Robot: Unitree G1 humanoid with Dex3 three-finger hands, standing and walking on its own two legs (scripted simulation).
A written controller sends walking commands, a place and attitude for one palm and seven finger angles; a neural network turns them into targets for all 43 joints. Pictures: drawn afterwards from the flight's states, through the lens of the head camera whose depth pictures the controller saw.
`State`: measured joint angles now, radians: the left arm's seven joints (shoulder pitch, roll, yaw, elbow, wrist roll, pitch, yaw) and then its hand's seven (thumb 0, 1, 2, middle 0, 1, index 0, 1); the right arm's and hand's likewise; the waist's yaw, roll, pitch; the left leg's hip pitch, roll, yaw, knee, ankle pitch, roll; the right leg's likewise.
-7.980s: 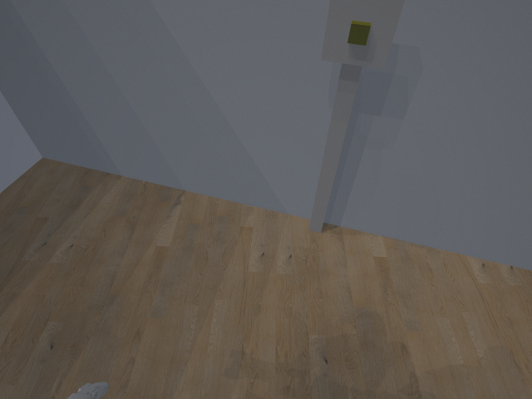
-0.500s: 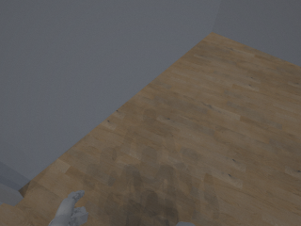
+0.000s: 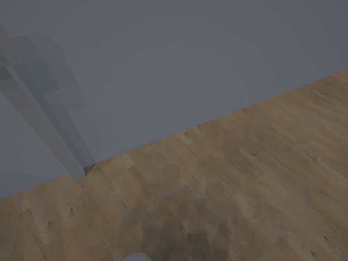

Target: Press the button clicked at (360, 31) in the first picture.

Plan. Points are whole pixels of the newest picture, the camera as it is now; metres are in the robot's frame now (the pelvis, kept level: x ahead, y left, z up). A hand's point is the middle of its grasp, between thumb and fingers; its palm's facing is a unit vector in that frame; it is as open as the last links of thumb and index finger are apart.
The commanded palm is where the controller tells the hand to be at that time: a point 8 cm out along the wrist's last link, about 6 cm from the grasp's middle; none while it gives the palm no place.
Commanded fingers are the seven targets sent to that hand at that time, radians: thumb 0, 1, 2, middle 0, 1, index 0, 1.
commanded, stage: turn to face it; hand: left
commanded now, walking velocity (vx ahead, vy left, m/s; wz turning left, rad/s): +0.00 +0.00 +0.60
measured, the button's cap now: out of the picture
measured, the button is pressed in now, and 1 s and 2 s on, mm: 0 0 0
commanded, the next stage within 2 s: take the last steps up to it in 0.84 s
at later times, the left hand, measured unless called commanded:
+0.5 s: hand out of the picture +0.05 +0.29 -0.15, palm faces +0.28 -0.93 -0.23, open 7.4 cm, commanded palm none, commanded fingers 0.00 0.90 0.90 -0.20 -0.30 -0.20 -0.30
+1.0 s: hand out of the picture -0.06 +0.18 -0.14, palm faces +0.46 -0.85 -0.27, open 7.4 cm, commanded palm none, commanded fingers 0.00 0.90 0.90 -0.20 -0.30 -0.20 -0.30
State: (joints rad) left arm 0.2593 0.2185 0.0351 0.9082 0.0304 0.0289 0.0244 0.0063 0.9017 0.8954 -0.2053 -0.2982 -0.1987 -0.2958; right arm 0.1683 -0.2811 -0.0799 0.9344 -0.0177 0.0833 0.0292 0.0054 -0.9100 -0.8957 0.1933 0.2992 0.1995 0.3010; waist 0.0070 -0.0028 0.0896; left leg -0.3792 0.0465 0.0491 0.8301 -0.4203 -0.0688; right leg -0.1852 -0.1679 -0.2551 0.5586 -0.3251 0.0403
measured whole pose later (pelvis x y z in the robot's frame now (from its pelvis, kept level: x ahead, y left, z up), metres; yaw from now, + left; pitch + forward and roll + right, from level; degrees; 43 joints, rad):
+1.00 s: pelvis -0.03 -0.02 +0.01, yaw +27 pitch -1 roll +1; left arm 0.25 0.15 0.02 0.96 0.01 0.02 0.03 0.01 0.90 0.90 -0.20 -0.30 -0.20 -0.30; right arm 0.31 -0.26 -0.09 1.00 -0.03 0.08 0.00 0.00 -0.91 -0.90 0.20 0.30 0.20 0.30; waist -0.03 0.06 0.01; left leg -0.49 -0.02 -0.08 1.13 -0.32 -0.05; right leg -0.16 -0.04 -0.08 0.45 -0.27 -0.02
